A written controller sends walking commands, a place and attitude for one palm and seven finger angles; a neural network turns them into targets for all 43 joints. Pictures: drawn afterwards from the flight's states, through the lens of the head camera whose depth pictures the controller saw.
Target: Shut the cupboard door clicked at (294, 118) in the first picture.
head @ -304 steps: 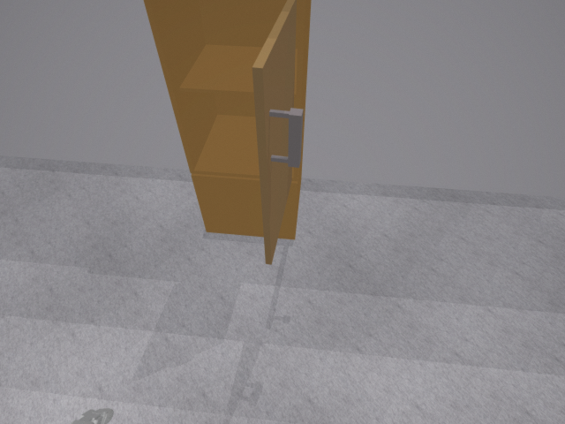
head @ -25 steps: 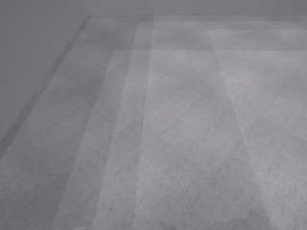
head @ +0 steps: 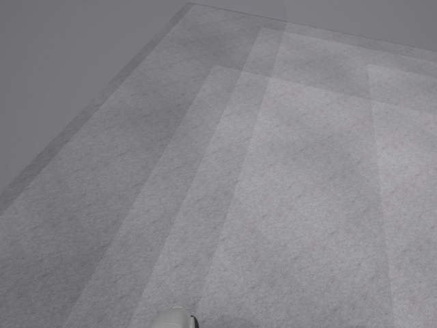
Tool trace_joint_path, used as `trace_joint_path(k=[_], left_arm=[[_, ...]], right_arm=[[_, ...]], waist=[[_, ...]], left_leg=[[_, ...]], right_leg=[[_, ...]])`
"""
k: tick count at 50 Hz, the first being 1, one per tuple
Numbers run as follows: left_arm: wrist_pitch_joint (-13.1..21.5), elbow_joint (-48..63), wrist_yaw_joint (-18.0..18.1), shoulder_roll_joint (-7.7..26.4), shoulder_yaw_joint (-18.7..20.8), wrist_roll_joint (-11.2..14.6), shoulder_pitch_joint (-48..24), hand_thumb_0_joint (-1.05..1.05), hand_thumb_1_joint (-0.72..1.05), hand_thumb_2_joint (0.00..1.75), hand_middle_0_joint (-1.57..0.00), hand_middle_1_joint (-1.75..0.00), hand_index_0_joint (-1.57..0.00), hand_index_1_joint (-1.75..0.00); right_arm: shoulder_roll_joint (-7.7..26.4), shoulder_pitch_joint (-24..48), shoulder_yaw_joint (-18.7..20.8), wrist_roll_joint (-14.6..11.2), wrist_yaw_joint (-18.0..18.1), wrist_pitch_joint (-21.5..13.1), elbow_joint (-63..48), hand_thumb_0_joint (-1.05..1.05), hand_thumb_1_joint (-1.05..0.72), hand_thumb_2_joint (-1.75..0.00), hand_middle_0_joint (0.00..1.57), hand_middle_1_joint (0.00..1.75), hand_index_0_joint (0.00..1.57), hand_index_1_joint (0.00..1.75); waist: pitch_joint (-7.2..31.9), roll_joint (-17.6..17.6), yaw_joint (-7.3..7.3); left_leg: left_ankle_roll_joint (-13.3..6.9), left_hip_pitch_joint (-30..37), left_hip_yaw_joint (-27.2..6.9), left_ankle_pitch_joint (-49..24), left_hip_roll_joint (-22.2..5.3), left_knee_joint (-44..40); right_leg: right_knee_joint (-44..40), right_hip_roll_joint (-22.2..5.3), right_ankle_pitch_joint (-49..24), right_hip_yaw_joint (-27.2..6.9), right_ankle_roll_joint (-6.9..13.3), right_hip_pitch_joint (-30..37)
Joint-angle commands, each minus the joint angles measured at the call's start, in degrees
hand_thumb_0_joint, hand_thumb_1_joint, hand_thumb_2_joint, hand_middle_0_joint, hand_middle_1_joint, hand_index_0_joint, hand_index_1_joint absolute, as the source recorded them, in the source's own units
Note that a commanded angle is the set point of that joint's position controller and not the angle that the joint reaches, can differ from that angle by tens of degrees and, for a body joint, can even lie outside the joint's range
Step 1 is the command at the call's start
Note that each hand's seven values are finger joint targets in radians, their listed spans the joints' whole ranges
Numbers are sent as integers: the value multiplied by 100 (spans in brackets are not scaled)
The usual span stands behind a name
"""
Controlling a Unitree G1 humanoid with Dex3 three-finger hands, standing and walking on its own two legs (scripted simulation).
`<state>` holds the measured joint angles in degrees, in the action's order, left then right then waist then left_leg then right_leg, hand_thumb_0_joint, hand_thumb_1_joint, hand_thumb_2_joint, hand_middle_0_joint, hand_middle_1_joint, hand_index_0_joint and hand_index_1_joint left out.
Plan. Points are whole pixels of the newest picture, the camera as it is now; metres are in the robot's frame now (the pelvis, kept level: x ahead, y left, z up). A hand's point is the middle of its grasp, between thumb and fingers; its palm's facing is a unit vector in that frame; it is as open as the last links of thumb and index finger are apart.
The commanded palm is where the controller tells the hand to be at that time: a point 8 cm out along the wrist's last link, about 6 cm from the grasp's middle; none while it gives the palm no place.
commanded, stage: walk to a spot facing it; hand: left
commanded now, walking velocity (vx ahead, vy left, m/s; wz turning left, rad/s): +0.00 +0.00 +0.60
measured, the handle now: out of the picture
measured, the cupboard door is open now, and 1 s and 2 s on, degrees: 86 86 86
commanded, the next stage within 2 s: none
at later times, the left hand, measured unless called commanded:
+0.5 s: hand out of the picture +0.12 +0.21 -0.13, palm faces +0.29 -0.92 -0.25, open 7.3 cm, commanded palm none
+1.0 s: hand out of the picture -0.07 +0.17 -0.17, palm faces +0.61 -0.75 -0.25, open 7.3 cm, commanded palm none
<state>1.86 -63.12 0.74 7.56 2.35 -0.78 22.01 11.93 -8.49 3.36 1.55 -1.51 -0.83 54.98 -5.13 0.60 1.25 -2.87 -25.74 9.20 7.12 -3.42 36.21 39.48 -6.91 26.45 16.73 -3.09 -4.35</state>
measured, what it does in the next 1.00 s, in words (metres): steps on the spot, turning left: right foot, then left foot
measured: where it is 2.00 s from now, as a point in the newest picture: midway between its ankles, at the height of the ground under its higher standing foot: outside the picture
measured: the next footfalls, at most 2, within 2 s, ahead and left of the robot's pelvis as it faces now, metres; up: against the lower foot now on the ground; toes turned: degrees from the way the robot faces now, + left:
right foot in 0.56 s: +0.11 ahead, -0.16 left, +0.00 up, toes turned +18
left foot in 0.96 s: +0.00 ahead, +0.09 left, +0.00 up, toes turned +40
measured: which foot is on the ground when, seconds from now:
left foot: down 0.00-0.54, up 0.56-0.94, down 0.96-1.00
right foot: down 0.00-0.00, up 0.02-0.54, down 0.56-0.96, up 0.98-1.00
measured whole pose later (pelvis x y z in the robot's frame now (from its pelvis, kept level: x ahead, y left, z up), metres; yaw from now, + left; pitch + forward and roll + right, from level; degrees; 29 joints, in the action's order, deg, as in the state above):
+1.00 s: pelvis +0.03 -0.02 +0.01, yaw +36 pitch +1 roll +1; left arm -2.5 -52.6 0.7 14.6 3.7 -0.8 15.5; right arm 14.5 -5.5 4.0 0.6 -1.6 2.3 51.0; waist -6.9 3.4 1.8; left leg -0.8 -17.3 5.3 18.8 0.0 35.4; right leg 47.0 -11.6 27.2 10.1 -4.6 -17.0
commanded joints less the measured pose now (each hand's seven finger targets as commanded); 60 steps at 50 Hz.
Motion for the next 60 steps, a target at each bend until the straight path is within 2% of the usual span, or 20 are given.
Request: trace_joint_path(k=[1,5,8,19,23,25,26,27,28,31,33,41,44,46,47,48,49,50,54,60], left_arm=[[-15,1016,128,811,185,99,-408,0,90,90,-20,-30,-20,-30],[-219,870,34,694,313,-36,-402,0,90,90,-20,-30,-20,-30],[-336,927,28,787,359,-60,-296,0,90,90,-20,-30,-20,-30],[-318,1737,69,935,349,-37,-1365,0,90,90,-20,-30,-20,-30],[-297,1803,95,928,314,26,-1111,0,90,90,-20,-30,-20,-30],[-276,1693,107,1008,344,52,-578,0,90,90,-20,-30,-20,-30],[-231,1660,125,1218,381,18,-337,0,90,90,-20,-30,-20,-30],[-177,1735,162,1767,491,-80,-314,0,90,90,-20,-30,-20,-30],[-229,1918,166,1953,417,-78,-846,0,90,90,-20,-30,-20,-30],[-161,2021,169,1367,290,-27,-1698,0,90,90,-20,-30,-20,-30],[-92,1898,147,1241,236,-40,-1450,0,90,90,-20,-30,-20,-30],[-172,1446,121,1649,329,-93,-368,0,90,90,-20,-30,-20,-30],[-218,1417,112,1798,387,-95,-373,0,90,90,-20,-30,-20,-30],[-231,1403,94,1793,411,-53,-543,0,90,90,-20,-30,-20,-30],[-232,1477,75,1722,413,7,-598,0,90,90,-20,-30,-20,-30],[-238,1742,12,1327,347,56,-655,0,90,90,-20,-30,-20,-30],[-297,1908,44,1207,240,-7,-961,0,90,90,-20,-30,-20,-30],[-359,1854,112,1226,260,2,-1236,0,90,90,-20,-30,-20,-30],[-369,1587,6,1236,311,-6,-1063,0,90,90,-20,-30,-20,-30],[-381,1737,15,1230,292,-10,-1275,0,90,90,-20,-30,-20,-30]], right_arm=[[1495,-1564,280,-112,214,-26,-16,0,-90,-90,20,30,20,30],[883,-146,162,-47,225,-29,-447,0,-90,-90,20,30,20,30],[911,3,202,-45,193,0,-529,0,-90,-90,20,30,20,30],[1062,-485,409,-4,157,150,-596,0,-90,-90,20,30,20,30],[1126,-397,446,5,150,222,-689,0,-90,-90,20,30,20,30],[1080,-149,463,-22,128,260,-788,0,-90,-90,20,30,20,30],[911,-76,449,-70,105,272,-830,0,-90,-90,20,30,20,30],[470,-245,394,-134,79,277,-920,0,-90,-90,20,30,20,30],[612,-185,423,-34,95,258,-994,0,-90,-90,20,30,20,30],[690,-385,420,-10,6,406,-734,0,-90,-90,20,30,20,30],[614,-455,353,-20,-19,404,-644,0,-90,-90,20,30,20,30],[522,497,160,-75,-32,382,-814,0,-90,-90,20,30,20,30],[561,464,118,-101,-13,325,-836,0,-90,-90,20,30,20,30],[722,84,167,-83,8,267,-771,0,-90,-90,20,30,20,30],[1055,-423,255,-49,20,196,-652,0,-90,-90,20,30,20,30],[1808,-786,446,-25,57,148,-616,0,-90,-90,20,30,20,30],[2024,-1148,490,-121,91,198,-464,0,-90,-90,20,30,20,30],[1828,-1138,444,-123,174,183,-390,0,-90,-90,20,30,20,30],[1303,34,267,-50,216,148,-750,0,-90,-90,20,30,20,30],[1330,-128,304,-51,182,151,-750,0,-90,-90,20,30,20,30]], waist=[[1880,-1086,-667],[818,-638,-117],[895,-698,-31],[963,-805,-389],[1136,-971,-292],[1207,-844,-41],[1168,-397,98],[1022,1198,94],[654,1442,-7],[220,670,-466],[261,813,-398],[560,1276,182],[726,1509,196],[928,1242,-62],[1327,624,-374],[1556,-1424,-579],[1658,-1611,-701],[1627,-1630,-745],[727,-910,-225],[744,-852,-292]], left_leg=[[-1374,2857,-3177,-3721,-2355,-1205],[-570,779,-2073,-503,-1157,-1903],[-502,573,-2115,425,-926,-2190],[-804,1423,-3225,289,-866,-1913],[-743,1206,-3490,-292,-729,-1712],[-408,630,-3277,-7,-399,-1549],[-82,-29,-3007,456,-66,-1093],[448,-1301,-1932,1774,722,403],[566,-1461,-1359,2350,860,1864],[588,-1024,-1314,1511,344,3361],[718,-1077,-1067,1280,295,3411],[735,-423,-443,1863,265,1344],[603,177,-216,1756,357,447],[505,1029,-177,937,415,-750],[331,2237,-514,-293,72,-1421],[-440,3611,-2619,-2781,-1601,-1330],[-971,3622,-2953,-4524,-2212,-1142],[-998,3233,-2791,-4379,-1983,-1069],[-597,1975,-1933,-2715,-1020,-1371],[-694,2045,-2349,-2150,-912,-1503]], right_leg=[[4094,167,898,-1462,-92,-2701],[3311,-115,-389,-1573,-147,-2334],[2968,-31,-727,-1565,-193,-2251],[1276,339,-184,-1728,-212,-2449],[253,594,-81,-1722,-81,-1607],[-1035,670,-704,-1557,26,-543],[-2055,343,-1071,-1790,167,237],[-2940,-1307,-220,-3488,759,787],[-2928,-2249,-633,-3883,1203,-259],[-2466,-1311,-1860,-2474,950,-1135],[-2066,-1066,-3164,-1782,863,-603],[-1463,-1264,-4739,-1271,876,386],[-1153,-1344,-4998,-1113,819,401],[-475,-1246,-4770,-785,535,154],[575,-1139,-4161,-622,274,-557],[1928,-286,-311,-543,-200,-2616],[2608,-135,1217,-1135,-255,-3164],[2867,-177,1005,-1534,-242,-3077],[2773,-69,-168,-1563,-296,-2731],[1950,143,-357,-1629,-348,-2650]])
